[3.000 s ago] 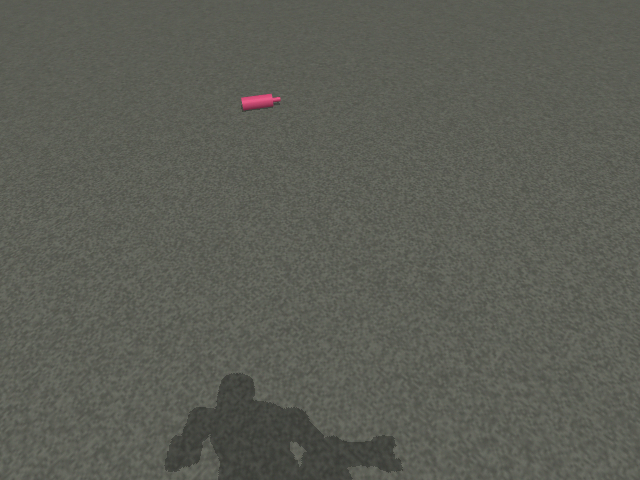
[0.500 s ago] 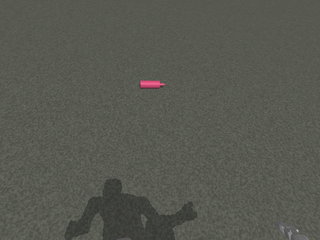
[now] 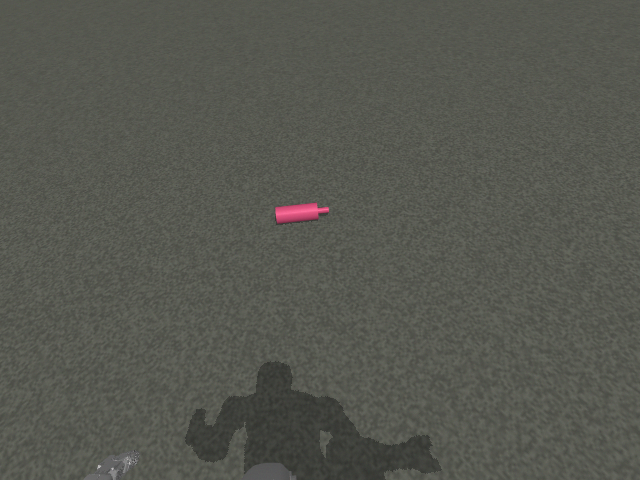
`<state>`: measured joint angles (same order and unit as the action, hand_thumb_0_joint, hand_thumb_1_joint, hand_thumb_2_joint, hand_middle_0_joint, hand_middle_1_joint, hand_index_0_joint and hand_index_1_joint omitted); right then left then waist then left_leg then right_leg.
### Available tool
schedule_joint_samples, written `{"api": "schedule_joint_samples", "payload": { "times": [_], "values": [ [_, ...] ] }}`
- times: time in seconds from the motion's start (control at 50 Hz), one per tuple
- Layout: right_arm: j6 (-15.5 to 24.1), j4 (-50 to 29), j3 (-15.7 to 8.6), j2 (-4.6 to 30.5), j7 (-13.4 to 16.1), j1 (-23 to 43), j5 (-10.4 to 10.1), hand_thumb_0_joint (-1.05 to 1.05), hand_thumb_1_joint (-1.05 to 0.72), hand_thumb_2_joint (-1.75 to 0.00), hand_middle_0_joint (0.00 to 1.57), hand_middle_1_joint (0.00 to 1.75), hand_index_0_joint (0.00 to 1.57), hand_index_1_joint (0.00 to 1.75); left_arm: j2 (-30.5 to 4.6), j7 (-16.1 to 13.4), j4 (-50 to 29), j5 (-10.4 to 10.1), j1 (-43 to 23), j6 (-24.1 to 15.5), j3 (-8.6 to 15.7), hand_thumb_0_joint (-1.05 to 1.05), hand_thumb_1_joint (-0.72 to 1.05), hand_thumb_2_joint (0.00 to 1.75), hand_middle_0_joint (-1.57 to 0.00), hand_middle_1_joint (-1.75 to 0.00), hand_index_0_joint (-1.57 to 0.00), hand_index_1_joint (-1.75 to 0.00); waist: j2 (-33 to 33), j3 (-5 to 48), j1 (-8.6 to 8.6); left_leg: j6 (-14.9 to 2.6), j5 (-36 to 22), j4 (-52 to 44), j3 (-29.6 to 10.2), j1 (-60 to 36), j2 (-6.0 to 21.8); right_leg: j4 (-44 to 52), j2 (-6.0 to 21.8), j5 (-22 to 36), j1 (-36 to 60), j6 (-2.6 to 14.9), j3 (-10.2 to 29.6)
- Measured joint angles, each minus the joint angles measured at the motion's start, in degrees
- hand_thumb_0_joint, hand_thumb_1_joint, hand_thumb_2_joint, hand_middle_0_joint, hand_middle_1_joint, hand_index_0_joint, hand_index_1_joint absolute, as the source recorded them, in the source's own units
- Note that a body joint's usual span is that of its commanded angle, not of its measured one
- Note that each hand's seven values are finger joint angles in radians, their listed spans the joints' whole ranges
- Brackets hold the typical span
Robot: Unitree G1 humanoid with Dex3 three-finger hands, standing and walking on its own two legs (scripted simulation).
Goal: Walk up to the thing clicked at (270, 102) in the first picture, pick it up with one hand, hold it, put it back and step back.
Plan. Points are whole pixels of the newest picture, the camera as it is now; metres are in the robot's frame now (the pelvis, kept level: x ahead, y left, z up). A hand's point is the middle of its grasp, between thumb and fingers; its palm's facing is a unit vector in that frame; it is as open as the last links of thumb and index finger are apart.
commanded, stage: walk up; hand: left
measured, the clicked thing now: (302, 212) +1.23 +0.17 -0.73
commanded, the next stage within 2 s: none
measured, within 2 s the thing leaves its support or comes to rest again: neither
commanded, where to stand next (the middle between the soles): +0.85 -0.08 m, yaw +3 degrees
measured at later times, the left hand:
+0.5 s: hand (177, 376) +0.30 +0.28 -0.15, palm faces -0.06 -0.95 -0.32, open 7.4 cm
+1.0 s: hand (236, 280) +0.47 +0.20 -0.12, palm faces +0.04 -0.93 -0.38, open 7.4 cm
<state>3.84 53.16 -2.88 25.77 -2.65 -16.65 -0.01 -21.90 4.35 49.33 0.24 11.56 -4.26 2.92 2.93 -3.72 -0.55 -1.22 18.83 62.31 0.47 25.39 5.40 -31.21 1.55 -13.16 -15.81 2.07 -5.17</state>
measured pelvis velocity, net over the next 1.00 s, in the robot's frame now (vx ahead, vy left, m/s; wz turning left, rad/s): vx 0.44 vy -0.08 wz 0.03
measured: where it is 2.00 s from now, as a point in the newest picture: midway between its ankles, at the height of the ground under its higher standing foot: (373, 301)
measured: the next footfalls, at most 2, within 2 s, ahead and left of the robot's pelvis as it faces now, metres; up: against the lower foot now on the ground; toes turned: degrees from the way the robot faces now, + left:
left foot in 0.22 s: +0.28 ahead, +0.13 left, +0.00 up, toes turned +7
right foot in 0.66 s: +0.46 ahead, -0.18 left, +0.00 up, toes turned -6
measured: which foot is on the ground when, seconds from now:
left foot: up 0.00-0.20, down 0.22-0.68, up 0.70-1.00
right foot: down 0.00-0.26, up 0.28-0.64, down 0.66-1.00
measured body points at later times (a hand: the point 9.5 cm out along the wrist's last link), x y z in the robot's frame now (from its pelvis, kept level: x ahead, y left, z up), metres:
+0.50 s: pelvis +0.23 +0.00 +0.00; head +0.25 +0.02 +0.45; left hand +0.30 +0.32 -0.12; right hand +0.30 -0.33 -0.09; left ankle +0.24 +0.13 -0.73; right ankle +0.33 -0.16 -0.69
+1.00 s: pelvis +0.44 -0.08 +0.01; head +0.46 -0.09 +0.45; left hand +0.47 +0.25 -0.10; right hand +0.52 -0.40 -0.11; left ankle +0.55 +0.07 -0.70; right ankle +0.42 -0.18 -0.73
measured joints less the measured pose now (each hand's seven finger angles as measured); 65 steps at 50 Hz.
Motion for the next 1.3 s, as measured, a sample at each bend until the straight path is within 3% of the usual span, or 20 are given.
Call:
{"api": "schedule_joint_samples", "payload": {
  "times": [0.12,0.2,0.24,0.28,0.32,0.36,0.5,0.62,0.66,0.68,0.74,0.78,0.94,1.02,1.12,1.14,1.18,1.24,1.3],
  "values": [
    [-0.03,-1.14,-0.38,-0.82,-1.63,1.94,1.07,0.01,-0.9,-0.9,0.2,0.3,0.2,0.3,-1.15,0.22,0.23,0.82,4.61,0.3,0.25,0.0,0.9,0.9,-0.21,-0.3,-0.2,-0.3,-0.97,0.63,-1.64,1.77,-5.3,-17.66,1.6,4.76,1.34,3.96,-1.56,-3.25,6.37,0.26,-0.79],
    [0.45,-1.05,-0.7,-1.27,-1.94,2.27,1.17,0.01,-0.9,-0.9,0.2,0.3,0.2,0.3,-2.73,0.33,0.57,0.93,7.02,0.86,0.5,0.0,0.9,0.9,-0.21,-0.3,-0.2,-0.3,-2.51,0.9,-2.59,1.12,-9.44,-27.24,3.08,1.57,0.2,1.65,-1.35,-8.67,9.7,-0.91,-1.34],
    [1.28,-1.4,-0.97,-1.2,-1.63,2.3,1.32,0.01,-0.9,-0.9,0.2,0.3,0.2,0.3,-3.48,0.06,0.92,0.93,8.22,1.25,0.48,0.0,0.9,0.9,-0.21,-0.3,-0.2,-0.3,-3.8,1.08,-2.47,0.04,-11.64,-28.87,4.07,-1.04,-1.42,-4.0,-0.07,-13.21,9.56,-1.07,-1.06],
    [2.0,-2.4,-1.09,-1.53,-0.96,2.95,1.52,0.01,-0.9,-0.9,0.2,0.3,0.2,0.3,-3.45,-0.68,1.99,0.53,8.11,2.12,0.52,0.0,0.9,0.9,-0.21,-0.3,-0.2,-0.3,-5.24,0.48,-1.97,-0.41,-7.97,-24.71,5.09,-1.16,-2.27,-17.14,0.44,-14.63,4.96,0.1,2.1],
    [2.31,-3.38,-0.81,-2.25,-0.56,3.04,0.67,0.01,-0.9,-0.9,0.2,0.3,0.2,0.3,-3.59,-1.11,3.06,0.43,7.6,2.78,0.04,0.0,0.9,0.9,-0.21,-0.3,-0.2,-0.29,-5.96,0.23,-1.02,-0.58,-5.63,-24.5,5.36,-3.04,-2.35,-28.35,-0.84,-13.91,-0.57,0.5,5.07],
    [2.42,-4.01,-0.18,-2.96,-0.13,2.48,0.25,0.01,-0.9,-0.9,0.2,0.3,0.21,0.3,-3.92,-1.15,3.46,0.21,6.86,2.74,-0.13,0.01,0.9,0.9,-0.21,-0.3,-0.2,-0.29,-6.98,0.07,-0.5,-0.36,-5.13,-26.8,5.8,-5.96,-2.54,-32.49,-0.37,-11.25,-5.45,0.4,6.13],
    [2.33,-3.85,0.59,-2.3,-0.21,-0.9,0.52,0.01,-0.9,-0.9,0.2,0.3,0.21,0.3,-3.57,0.83,2.42,0.7,4.05,2.67,0.37,0.0,0.9,0.9,-0.21,-0.3,-0.2,-0.29,-6.7,-0.03,0.56,0.61,-3.01,-32.81,6.45,-14.39,-2.06,-18.27,4.86,-4.69,-13.93,-1.83,5.0],
    [1.23,-2.5,-0.12,-0.39,-0.37,-3.47,0.55,0.01,-0.9,-0.9,0.2,0.3,0.21,0.3,-3.53,2.05,3.05,1.02,1.86,2.59,1.13,0.0,0.9,0.9,-0.21,-0.3,-0.2,-0.29,-4.62,1.21,2.16,2.99,2.38,-32.12,5.99,-19.15,-0.59,-5.48,5.21,2.92,-11.21,-1.48,3.39],
    [0.76,-2.08,-0.32,0.22,-0.06,-4.31,0.65,0.01,-0.9,-0.9,0.2,0.3,0.21,0.3,-3.77,1.85,2.92,1.14,1.34,1.78,1.58,0.0,0.9,0.9,-0.21,-0.3,-0.2,-0.29,-3.37,1.61,2.15,3.04,6.21,-27.62,5.15,-19.05,1.03,-3.65,3.64,4.5,-8.54,-1.33,2.23],
    [0.38,-1.57,-0.44,0.47,0.27,-4.16,0.66,0.01,-0.9,-0.9,0.2,0.3,0.21,0.3,-3.44,1.43,2.69,1.24,0.74,1.17,1.89,0.0,0.9,0.9,-0.21,-0.3,-0.2,-0.29,-2.03,1.15,2.04,1.73,6.92,-22.14,3.81,-17.3,2.36,-5.77,2.69,3.44,-8.43,-1.33,1.22],
    [-1.14,0.23,-0.16,0.36,0.91,-2.45,0.29,0.01,-0.9,-0.9,0.2,0.3,0.2,0.3,-2.08,0.27,1.25,0.62,0.16,0.09,1.41,0.0,0.9,0.9,-0.21,-0.3,-0.2,-0.29,-0.9,0.26,0.7,0.13,6.6,-3.46,-1.05,-8.79,-0.44,-7.46,2.12,-0.2,-6.68,-0.73,0.31],
    [-1.23,0.69,-0.03,0.54,0.72,-1.39,-0.08,0.01,-0.9,-0.9,0.2,0.3,0.2,0.3,-0.91,-0.19,0.78,0.27,0.74,0.04,0.71,0.0,0.9,0.9,-0.21,-0.3,-0.2,-0.29,0.23,0.06,0.05,-0.28,3.32,0.52,-1.65,-4.27,-1.28,-4.42,1.47,-0.17,-3.76,-0.41,-0.31],
    [-1.15,-0.11,0.0,-0.81,-1.01,0.24,1.01,0.01,-0.9,-0.9,0.2,0.3,0.2,0.3,-0.28,-0.84,0.38,0.53,5.59,-0.14,0.19,0.0,0.9,0.9,-0.21,-0.3,-0.2,-0.3,0.5,0.28,-1.27,1.42,-4.35,-12.45,-0.95,4.31,-0.76,5.32,-1.05,-0.87,5.64,0.61,-2.47],
    [-1.33,-0.38,0.02,-1.69,-1.58,1.05,1.37,0.01,-0.9,-0.9,0.2,0.3,0.2,0.3,-1.18,-0.87,0.12,0.73,7.51,0.15,0.48,0.0,0.9,0.9,-0.21,-0.3,-0.2,-0.3,-0.92,-0.38,-2.21,1.18,-7.53,-21.45,0.82,3.48,-0.39,5.36,-1.41,-3.96,8.76,0.16,-3.29],
    [-0.27,-1.69,-0.17,-2.2,-1.51,2.21,1.4,0.01,-0.9,-0.9,0.2,0.3,0.2,0.3,-2.49,-1.04,0.21,0.6,9.71,1.18,0.27,0.0,0.9,0.9,-0.21,-0.3,-0.2,-0.3,-3.4,-0.69,-2.55,-0.78,-10.77,-29.96,3.75,-2.47,-2.55,-1.92,0.05,-11.92,10.28,-0.98,-3.84],
    [0.21,-2.2,-0.34,-2.45,-1.15,2.79,1.71,0.01,-0.9,-0.9,0.2,0.3,0.2,0.3,-2.61,-1.35,0.56,0.37,9.63,1.6,0.21,0.0,0.9,0.9,-0.21,-0.3,-0.2,-0.3,-4.65,-1.24,-2.47,-1.05,-10.2,-28.4,4.48,-2.75,-3.45,-7.36,1.47,-13.2,8.68,-0.58,-3.05],
    [0.88,-3.79,-0.41,-2.6,-0.55,3.35,1.27,0.01,-0.9,-0.9,0.2,0.3,0.2,0.3,-2.06,-1.86,1.55,0.03,9.07,2.62,-0.14,0.0,0.9,0.9,-0.21,-0.3,-0.2,-0.3,-4.93,-1.62,-1.57,-1.38,-7.05,-25.64,4.54,-3.21,-3.67,-21.02,0.34,-14.6,3.18,-0.01,1.04],
    [1.18,-5.16,0.18,-3.42,0.22,3.1,0.21,0.01,-0.9,-0.9,0.2,0.3,0.21,0.3,-2.32,-1.97,2.09,-0.17,8.28,3.18,-0.82,0.0,0.9,0.9,-0.21,-0.3,-0.2,-0.29,-6.01,-1.35,-0.69,-1.15,-5.81,-27.78,4.88,-6.92,-3.76,-31.88,-0.52,-12.11,-4.4,0.29,5.1],
    [1.44,-5.46,0.78,-3.6,0.45,2.02,0.11,0.01,-0.9,-0.9,0.2,0.3,0.21,0.3,-2.6,-1.43,1.7,-0.14,7.36,2.86,-0.54,0.0,0.9,0.9,-0.21,-0.3,-0.2,-0.29,-6.8,-0.86,-0.44,-0.74,-5.66,-31.03,5.29,-10.55,-3.87,-29.47,1.56,-8.32,-9.55,-0.48,6.16]
  ]
}}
